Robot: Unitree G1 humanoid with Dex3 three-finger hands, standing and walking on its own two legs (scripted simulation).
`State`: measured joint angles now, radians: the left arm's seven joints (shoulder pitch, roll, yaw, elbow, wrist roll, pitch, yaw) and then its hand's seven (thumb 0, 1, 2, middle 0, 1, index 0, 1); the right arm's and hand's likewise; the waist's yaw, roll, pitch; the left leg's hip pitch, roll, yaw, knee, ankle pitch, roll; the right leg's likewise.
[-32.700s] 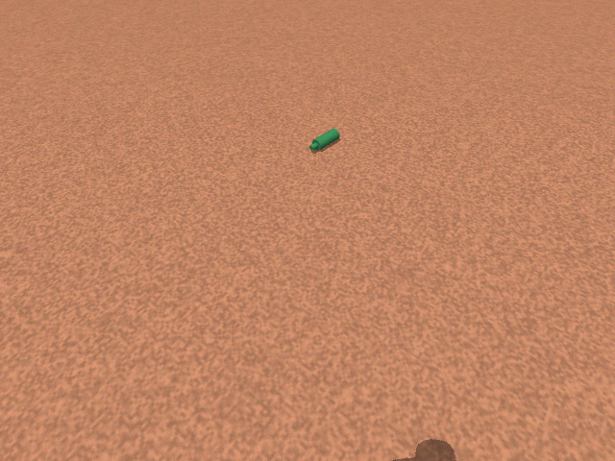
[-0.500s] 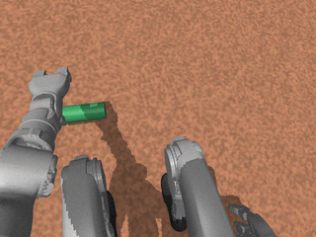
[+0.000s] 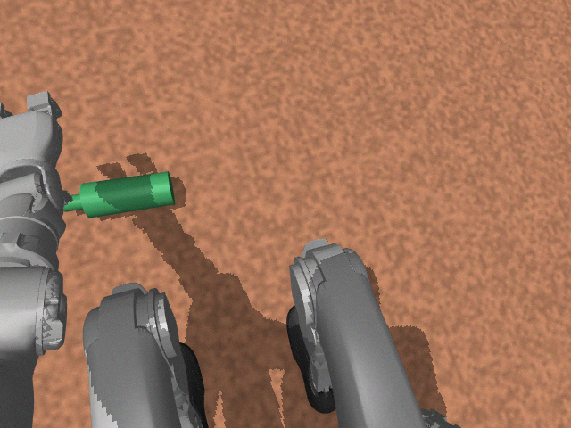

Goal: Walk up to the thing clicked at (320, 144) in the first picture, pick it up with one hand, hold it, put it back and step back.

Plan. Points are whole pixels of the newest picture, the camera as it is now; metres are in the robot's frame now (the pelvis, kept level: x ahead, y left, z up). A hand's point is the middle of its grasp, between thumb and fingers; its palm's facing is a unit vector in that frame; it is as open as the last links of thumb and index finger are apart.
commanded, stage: home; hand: left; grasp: from above
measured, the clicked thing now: (119, 195) +0.50 +0.20 -0.31
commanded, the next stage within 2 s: none
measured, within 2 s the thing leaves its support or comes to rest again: neither
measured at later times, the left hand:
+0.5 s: hand out of the picture +0.31 +0.23 +0.06, palm faces -0.21 -0.71 -0.67, open 7.6 cm
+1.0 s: hand out of the picture +0.24 +0.20 +0.27, palm faces +0.16 -0.96 -0.24, open 7.4 cm
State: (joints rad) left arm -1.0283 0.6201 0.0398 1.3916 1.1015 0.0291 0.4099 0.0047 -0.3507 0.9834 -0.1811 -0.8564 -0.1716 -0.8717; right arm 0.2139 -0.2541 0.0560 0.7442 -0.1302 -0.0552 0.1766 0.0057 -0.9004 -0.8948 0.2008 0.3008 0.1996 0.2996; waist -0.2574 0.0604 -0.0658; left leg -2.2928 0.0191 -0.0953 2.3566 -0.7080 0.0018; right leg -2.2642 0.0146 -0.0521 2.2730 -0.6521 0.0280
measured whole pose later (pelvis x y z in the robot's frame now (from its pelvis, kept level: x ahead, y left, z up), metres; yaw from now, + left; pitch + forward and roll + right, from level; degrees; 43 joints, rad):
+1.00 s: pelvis +0.06 +0.00 +0.34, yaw +7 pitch +15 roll -3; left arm 0.34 0.22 0.03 0.03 -0.05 0.41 0.10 0.01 0.90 0.90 -0.21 -0.30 -0.21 -0.30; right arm 0.28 -0.21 0.05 0.55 0.05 -0.13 -0.15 0.01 -0.91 -0.90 0.20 0.30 0.20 0.30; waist -0.07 0.05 -0.17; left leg -0.91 0.02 -0.06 1.17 -0.52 -0.01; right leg -0.87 0.00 -0.05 1.10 -0.49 0.01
